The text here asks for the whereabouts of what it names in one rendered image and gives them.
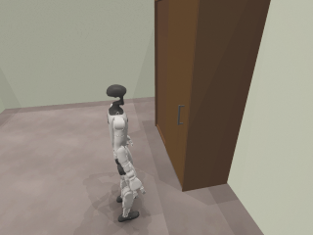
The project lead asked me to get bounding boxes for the handle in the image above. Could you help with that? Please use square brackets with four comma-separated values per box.
[177, 105, 185, 125]

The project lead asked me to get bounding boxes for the right robot hand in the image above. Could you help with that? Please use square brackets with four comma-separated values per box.
[129, 177, 146, 199]

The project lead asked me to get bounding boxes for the humanoid robot head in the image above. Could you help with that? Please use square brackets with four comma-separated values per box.
[106, 84, 127, 116]

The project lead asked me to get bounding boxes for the robot left shin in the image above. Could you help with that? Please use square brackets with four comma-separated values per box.
[120, 178, 127, 198]

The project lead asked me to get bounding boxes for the left robot hand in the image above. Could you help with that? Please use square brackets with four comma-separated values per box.
[126, 135, 133, 148]

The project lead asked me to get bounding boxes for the right robot forearm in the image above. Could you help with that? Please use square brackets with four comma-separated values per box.
[116, 148, 136, 181]

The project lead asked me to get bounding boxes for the wardrobe door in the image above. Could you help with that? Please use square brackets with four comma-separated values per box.
[165, 0, 199, 186]
[157, 0, 169, 140]

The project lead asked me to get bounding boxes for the right robot upper arm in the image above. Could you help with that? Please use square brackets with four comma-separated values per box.
[112, 117, 126, 155]

